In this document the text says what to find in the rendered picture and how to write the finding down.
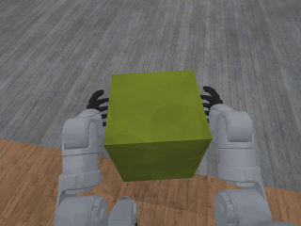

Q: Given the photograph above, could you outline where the right robot forearm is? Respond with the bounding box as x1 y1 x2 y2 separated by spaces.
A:
208 104 272 219

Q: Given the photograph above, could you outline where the carton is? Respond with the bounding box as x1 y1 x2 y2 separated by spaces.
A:
103 70 213 182

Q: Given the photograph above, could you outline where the left robot forearm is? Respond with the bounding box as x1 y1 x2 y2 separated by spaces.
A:
53 108 104 226

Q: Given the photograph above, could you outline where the right robot hand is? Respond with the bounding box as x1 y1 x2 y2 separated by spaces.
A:
200 86 223 123

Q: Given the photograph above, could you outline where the right robot upper arm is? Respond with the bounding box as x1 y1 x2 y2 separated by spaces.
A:
214 188 296 226

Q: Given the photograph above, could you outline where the left robot hand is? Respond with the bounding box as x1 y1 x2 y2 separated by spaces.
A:
87 89 109 126

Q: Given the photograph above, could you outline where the left robot upper arm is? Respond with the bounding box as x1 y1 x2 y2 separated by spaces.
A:
54 195 109 226

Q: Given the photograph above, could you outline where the robot left thigh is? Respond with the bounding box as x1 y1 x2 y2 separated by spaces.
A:
108 199 137 226

